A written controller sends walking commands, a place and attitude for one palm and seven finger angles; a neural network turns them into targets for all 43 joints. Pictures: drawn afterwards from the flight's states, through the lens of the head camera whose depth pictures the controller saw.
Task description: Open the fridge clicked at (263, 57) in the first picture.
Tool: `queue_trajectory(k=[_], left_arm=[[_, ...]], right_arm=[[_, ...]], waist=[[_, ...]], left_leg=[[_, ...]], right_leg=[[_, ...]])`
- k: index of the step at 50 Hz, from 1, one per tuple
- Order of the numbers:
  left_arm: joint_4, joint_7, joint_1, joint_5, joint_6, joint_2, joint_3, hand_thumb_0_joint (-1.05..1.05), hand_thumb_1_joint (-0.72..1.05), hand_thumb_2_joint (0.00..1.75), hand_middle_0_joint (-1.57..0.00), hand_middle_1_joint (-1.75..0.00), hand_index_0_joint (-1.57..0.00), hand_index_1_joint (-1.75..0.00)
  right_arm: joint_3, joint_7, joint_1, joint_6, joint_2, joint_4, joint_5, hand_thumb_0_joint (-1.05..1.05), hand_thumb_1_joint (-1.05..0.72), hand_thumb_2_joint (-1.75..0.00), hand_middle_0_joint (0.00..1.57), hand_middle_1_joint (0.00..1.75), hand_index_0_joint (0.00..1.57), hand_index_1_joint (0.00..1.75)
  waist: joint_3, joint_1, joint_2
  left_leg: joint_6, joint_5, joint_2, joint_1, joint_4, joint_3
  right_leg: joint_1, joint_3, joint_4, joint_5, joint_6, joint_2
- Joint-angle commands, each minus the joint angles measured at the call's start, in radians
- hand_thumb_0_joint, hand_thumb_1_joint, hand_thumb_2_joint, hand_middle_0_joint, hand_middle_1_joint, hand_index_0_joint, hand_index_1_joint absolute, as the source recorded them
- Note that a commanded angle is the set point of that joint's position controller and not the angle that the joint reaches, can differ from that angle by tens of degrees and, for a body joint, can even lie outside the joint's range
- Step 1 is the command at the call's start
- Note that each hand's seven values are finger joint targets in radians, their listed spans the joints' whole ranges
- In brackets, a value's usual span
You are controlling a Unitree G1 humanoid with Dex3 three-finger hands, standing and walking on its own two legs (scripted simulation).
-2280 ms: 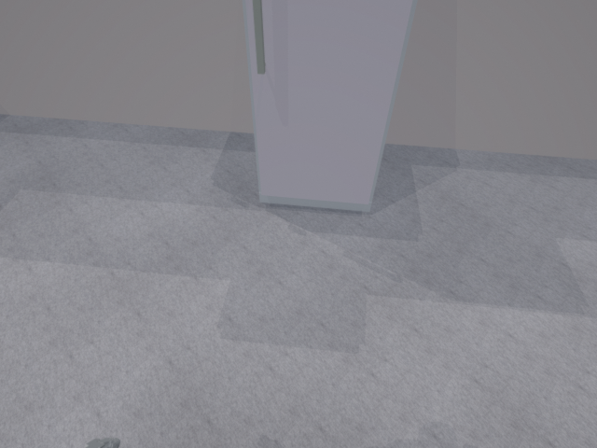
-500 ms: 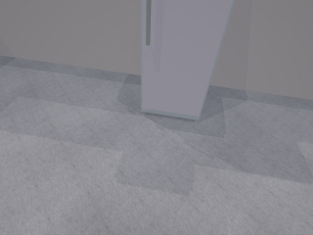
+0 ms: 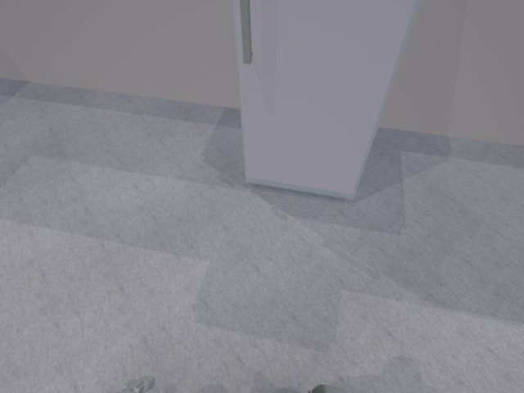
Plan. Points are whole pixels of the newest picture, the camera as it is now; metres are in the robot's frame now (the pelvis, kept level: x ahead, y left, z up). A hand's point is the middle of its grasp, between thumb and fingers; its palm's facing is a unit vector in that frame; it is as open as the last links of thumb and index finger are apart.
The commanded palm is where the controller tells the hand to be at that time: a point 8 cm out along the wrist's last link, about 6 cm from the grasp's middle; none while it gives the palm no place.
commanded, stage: walk to a spot facing it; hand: left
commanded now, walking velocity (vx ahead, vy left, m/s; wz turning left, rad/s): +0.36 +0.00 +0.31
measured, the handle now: out of the picture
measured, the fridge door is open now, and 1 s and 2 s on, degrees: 0 0 0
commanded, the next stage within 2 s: turn to face it in 0.32 s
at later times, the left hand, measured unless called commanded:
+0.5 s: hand out of the picture +0.14 +0.21 -0.17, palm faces +0.23 -0.96 -0.17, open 7.3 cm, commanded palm none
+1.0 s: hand (184, 276) +0.36 +0.18 -0.14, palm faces +0.05 -0.97 -0.23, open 7.3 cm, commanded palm none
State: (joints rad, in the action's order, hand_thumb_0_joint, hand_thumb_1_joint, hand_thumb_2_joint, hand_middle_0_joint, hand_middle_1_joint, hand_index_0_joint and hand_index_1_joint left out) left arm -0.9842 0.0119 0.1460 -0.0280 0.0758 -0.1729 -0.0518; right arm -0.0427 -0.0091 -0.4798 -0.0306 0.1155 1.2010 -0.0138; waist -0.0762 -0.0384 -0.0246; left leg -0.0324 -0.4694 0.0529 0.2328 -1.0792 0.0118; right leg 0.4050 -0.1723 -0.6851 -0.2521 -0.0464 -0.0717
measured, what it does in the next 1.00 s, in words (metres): walks ahead: left foot, then right foot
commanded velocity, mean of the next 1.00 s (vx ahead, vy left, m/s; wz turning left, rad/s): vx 0.12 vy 0.00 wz -0.11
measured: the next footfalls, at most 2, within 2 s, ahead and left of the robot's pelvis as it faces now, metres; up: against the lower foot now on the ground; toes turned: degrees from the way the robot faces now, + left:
left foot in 0.36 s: +0.28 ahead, +0.14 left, +0.00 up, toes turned +17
right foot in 0.76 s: +0.40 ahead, -0.08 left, +0.00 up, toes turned -4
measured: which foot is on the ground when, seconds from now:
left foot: up 0.00-0.34, down 0.36-0.76, up 0.78-1.00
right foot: down 0.00-0.36, up 0.38-0.74, down 0.76-1.00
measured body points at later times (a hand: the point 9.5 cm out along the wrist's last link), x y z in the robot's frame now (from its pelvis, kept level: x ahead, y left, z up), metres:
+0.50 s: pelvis +0.21 +0.03 +0.01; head +0.22 +0.06 +0.46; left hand +0.13 +0.26 -0.15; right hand +0.35 -0.18 -0.12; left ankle +0.24 +0.13 -0.72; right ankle +0.16 -0.10 -0.63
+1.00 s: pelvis +0.31 -0.01 +0.02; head +0.33 -0.03 +0.47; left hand +0.35 +0.23 -0.12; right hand +0.35 -0.25 -0.14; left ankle +0.29 +0.14 -0.66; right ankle +0.36 -0.08 -0.72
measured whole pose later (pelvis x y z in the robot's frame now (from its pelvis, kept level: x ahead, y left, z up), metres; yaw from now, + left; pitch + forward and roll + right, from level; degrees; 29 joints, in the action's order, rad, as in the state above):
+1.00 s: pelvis +0.31 -0.01 +0.02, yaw -1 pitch +0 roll +1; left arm -1.00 -0.01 0.23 -0.03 -0.01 -0.15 -0.05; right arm -0.06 -0.03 -0.20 0.04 0.19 1.04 -0.02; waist -0.04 0.02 -0.02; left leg 0.06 -0.42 0.07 0.41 -0.96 -0.05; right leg 0.31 -0.07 -0.47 -0.17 -0.08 0.02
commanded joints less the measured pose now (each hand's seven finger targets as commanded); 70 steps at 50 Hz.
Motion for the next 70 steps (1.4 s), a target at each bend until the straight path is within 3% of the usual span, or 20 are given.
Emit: queue_trajectory(k=[1, 4, 13, 16, 17, 18, 19, 25, 33, 36, 37, 38, 39, 41, 46, 55, 59, 62, 66, 70], left_arm=[[-0.038, -0.034, 0.168, -0.004, 0.0, -0.098, -0.017, 0.0, 0.9, 0.9, -0.2, -0.3, -0.2, -0.3], [-0.036, -0.034, 0.153, -0.01, 0.006, -0.08, -0.012, 0.0, 0.9, 0.9, -0.2, -0.3, -0.2, -0.3], [-0.07, -0.028, 0.254, -0.005, 0.006, -0.149, -0.015, 0.0, 0.9, 0.9, -0.2, -0.3, -0.2, -0.3], [-0.069, -0.026, 0.243, 0.001, -0.001, -0.171, -0.022, 0.0, 0.9, 0.9, -0.2, -0.3, -0.2, -0.3], [-0.054, -0.021, 0.246, 0.007, -0.003, -0.159, -0.02, 0.0, 0.9, 0.9, -0.2, -0.3, -0.2, -0.3], [-0.014, -0.007, 0.267, 0.022, -0.007, -0.099, -0.014, 0.0, 0.9, 0.9, -0.2, -0.3, -0.2, -0.3], [0.029, -0.012, 0.201, 0.012, -0.007, -0.122, -0.009, 0.0, 0.9, 0.9, -0.2, -0.3, -0.2, -0.3], [-0.071, -0.017, 0.284, 0.005, -0.055, -0.036, 0.008, 0.0, 0.9, 0.9, -0.2, -0.3, -0.2, -0.3], [-0.019, -0.015, 0.205, 0.002, -0.087, -0.016, -0.004, 0.0, 0.9, 0.9, -0.2, -0.3, -0.2, -0.3], [-0.029, -0.014, 0.264, -0.001, -0.078, -0.049, -0.017, 0.0, 0.9, 0.9, -0.2, -0.3, -0.2, -0.3], [-0.037, -0.018, 0.298, -0.007, -0.066, -0.105, -0.027, 0.0, 0.9, 0.9, -0.2, -0.3, -0.2, -0.3], [-0.033, -0.026, 0.317, -0.009, -0.054, -0.2, -0.042, 0.0, 0.9, 0.9, -0.2, -0.3, -0.2, -0.3], [-0.025, -0.03, 0.346, 0.01, -0.058, -0.209, -0.034, 0.0, 0.9, 0.9, -0.2, -0.3, -0.2, -0.3], [-0.003, -0.043, 0.219, 0.007, -0.062, -0.177, -0.04, 0.0, 0.9, 0.9, -0.2, -0.3, -0.2, -0.3], [0.025, -0.042, 0.135, 0.004, -0.067, -0.152, -0.042, 0.0, 0.9, 0.9, -0.2, -0.3, -0.2, -0.3], [0.037, -0.03, 0.12, 0.0, -0.09, -0.193, -0.056, 0.0, 0.9, 0.9, -0.2, -0.3, -0.2, -0.3], [0.052, -0.03, 0.072, 0.012, -0.1, -0.179, -0.052, 0.0, 0.9, 0.9, -0.2, -0.3, -0.2, -0.3], [0.085, -0.016, 0.072, 0.018, -0.105, -0.096, -0.034, 0.0, 0.9, 0.9, -0.2, -0.3, -0.2, -0.3], [0.04, 0.004, 0.095, -0.003, -0.1, -0.101, -0.04, 0.0, 0.9, 0.9, -0.2, -0.3, -0.2, -0.3], [0.043, 0.009, 0.033, -0.001, -0.081, -0.071, -0.016, 0.0, 0.9, 0.9, -0.2, -0.3, -0.2, -0.3]], right_arm=[[-0.021, 0.014, 0.078, -0.013, 0.043, -0.126, -0.012, 0.0, -0.9, -0.9, 0.2, 0.3, 0.2, 0.3], [-0.021, 0.023, 0.064, 0.017, 0.037, -0.136, -0.015, 0.0, -0.9, -0.9, 0.2, 0.3, 0.2, 0.3], [-0.013, 0.058, 0.338, -0.004, 0.08, -0.272, -0.009, 0.0, -0.9, -0.9, 0.2, 0.3, 0.2, 0.3], [-0.025, 0.047, 0.212, -0.012, 0.133, -0.249, -0.015, 0.0, -0.9, -0.9, 0.2, 0.3, 0.2, 0.3], [-0.042, 0.037, 0.062, -0.018, 0.207, -0.214, -0.022, 0.0, -0.9, -0.9, 0.2, 0.3, 0.2, 0.3], [-0.072, 0.022, -0.032, -0.023, 0.337, -0.198, -0.026, 0.0, -0.9, -0.9, 0.2, 0.3, 0.2, 0.3], [-0.066, 0.013, -0.034, -0.012, 0.358, -0.191, -0.006, 0.0, -0.9, -0.9, 0.2, 0.3, 0.2, 0.3], [-0.006, -0.014, 0.213, -0.044, 0.173, -0.219, 0.0, 0.0, -0.9, -0.9, 0.2, 0.3, 0.2, 0.3], [-0.027, -0.02, 0.247, -0.01, 0.195, -0.196, -0.009, 0.0, -0.9, -0.9, 0.2, 0.3, 0.2, 0.3], [-0.034, -0.019, 0.263, 0.011, 0.201, -0.199, -0.007, 0.0, -0.9, -0.9, 0.2, 0.3, 0.2, 0.3], [-0.028, -0.015, 0.252, 0.014, 0.168, -0.205, -0.002, 0.0, -0.9, -0.9, 0.2, 0.3, 0.2, 0.3], [-0.017, -0.009, 0.232, 0.017, 0.101, -0.227, 0.004, 0.0, -0.9, -0.9, 0.2, 0.3, 0.2, 0.3], [-0.016, -0.019, 0.251, 0.031, 0.124, -0.237, 0.006, 0.0, -0.9, -0.9, 0.2, 0.3, 0.2, 0.3], [-0.022, -0.018, 0.255, 0.039, 0.151, -0.226, 0.002, 0.0, -0.9, -0.9, 0.2, 0.3, 0.2, 0.3], [-0.018, -0.015, 0.234, 0.047, 0.119, -0.202, -0.004, 0.0, -0.9, -0.9, 0.2, 0.3, 0.2, 0.3], [-0.016, -0.019, 0.261, 0.047, 0.128, -0.239, 0.003, 0.0, -0.9, -0.9, 0.2, 0.3, 0.2, 0.3], [-0.011, -0.027, 0.163, 0.033, 0.131, -0.212, 0.006, 0.0, -0.9, -0.9, 0.2, 0.3, 0.2, 0.3], [-0.026, -0.031, 0.191, 0.029, 0.26, -0.253, -0.009, 0.0, -0.9, -0.9, 0.2, 0.3, 0.2, 0.3], [-0.003, -0.036, 0.231, 0.004, 0.193, -0.246, -0.011, 0.0, -0.9, -0.9, 0.2, 0.3, 0.2, 0.3], [-0.012, -0.03, 0.095, -0.019, 0.186, -0.183, -0.015, 0.0, -0.9, -0.9, 0.2, 0.3, 0.2, 0.3]], waist=[[-0.006, 0.041, 0.102], [-0.021, -0.003, 0.143], [-0.059, 0.06, 0.112], [0.015, -0.016, 0.051], [0.119, -0.082, -0.067], [0.193, -0.091, -0.345], [0.195, -0.09, -0.233], [0.107, 0.055, -0.058], [0.002, 0.058, -0.106], [0.014, 0.091, -0.032], [0.022, 0.104, 0.098], [0.049, 0.097, 0.334], [0.109, 0.115, 0.244], [0.102, 0.076, 0.272], [0.132, 0.053, 0.097], [0.106, 0.07, 0.163], [0.094, 0.02, 0.121], [0.021, 0.025, -0.258], [0.028, 0.055, -0.103], [0.023, 0.003, -0.113]], left_leg=[[-0.01, 0.141, 0.1, 0.348, -0.235, 0.018], [0.024, 0.192, 0.105, 0.301, -0.073, -0.029], [0.005, 0.242, 0.06, 0.265, 0.378, -0.135], [-0.019, 0.256, -0.015, -0.003, 0.495, -0.195], [-0.054, 0.289, 0.03, -0.234, 0.581, -0.087], [-0.171, 0.419, 0.312, -0.417, 0.708, 0.36], [-0.236, 0.372, 0.393, -0.388, 0.778, 0.468], [-0.122, 0.652, 0.231, -0.046, 0.808, 0.017], [-0.116, 0.499, 0.268, 0.019, 0.765, -0.104], [-0.046, 0.338, 0.23, 0.066, 0.596, -0.139], [0.013, 0.198, 0.15, 0.128, 0.43, -0.208], [0.072, -0.093, 0.023, 0.283, 0.183, -0.245], [0.071, -0.177, 0.021, 0.235, 0.059, -0.107], [0.07, -0.057, 0.047, 0.281, -0.06, -0.035], [0.089, 0.056, 0.038, 0.219, 0.078, -0.048], [0.071, 0.047, -0.003, 0.142, 0.333, -0.056], [0.053, 0.202, -0.009, -0.087, 0.627, -0.071], [-0.113, 0.126, 0.345, -0.034, 0.9, 0.32], [-0.104, 0.196, 0.232, -0.066, 0.891, 0.142], [-0.128, 0.374, 0.236, -0.211, 0.866, 0.091]], right_leg=[[-0.11, 0.367, 0.502, -0.258, -0.091, -0.328], [-0.031, 0.179, 0.531, -0.147, -0.07, -0.274], [-0.272, 0.053, 0.455, 0.155, -0.066, -0.275], [-0.248, -0.053, 0.185, 0.403, -0.029, -0.237], [-0.148, -0.097, -0.096, 0.372, 0.015, -0.174], [0.141, -0.096, -0.45, -0.199, 0.084, -0.004], [0.231, 0.047, -0.587, -0.356, 0.064, -0.001], [0.073, 0.129, -0.451, -0.101, 0.082, -0.072], [-0.05, 0.093, -0.073, -0.008, 0.075, -0.027], [-0.201, 0.074, 0.118, 0.099, 0.068, 0.008], [-0.266, 0.188, 0.219, 0.235, 0.044, -0.07], [-0.323, 0.515, 0.345, 0.438, -0.066, -0.296], [-0.269, 0.561, 0.405, 0.415, -0.159, -0.349], [-0.224, 0.556, 0.44, 0.222, -0.16, -0.286], [-0.218, 0.381, 0.401, 0.288, -0.131, -0.186], [-0.208, 0.458, 0.425, 0.137, -0.146, -0.155], [-0.071, 0.441, 0.373, 0.037, -0.081, -0.099], [0.1, 0.176, -0.012, -0.221, 0.05, 0.111], [0.134, 0.186, -0.341, -0.14, 0.061, 0.067], [0.184, 0.145, -0.243, -0.131, 0.065, 0.025]])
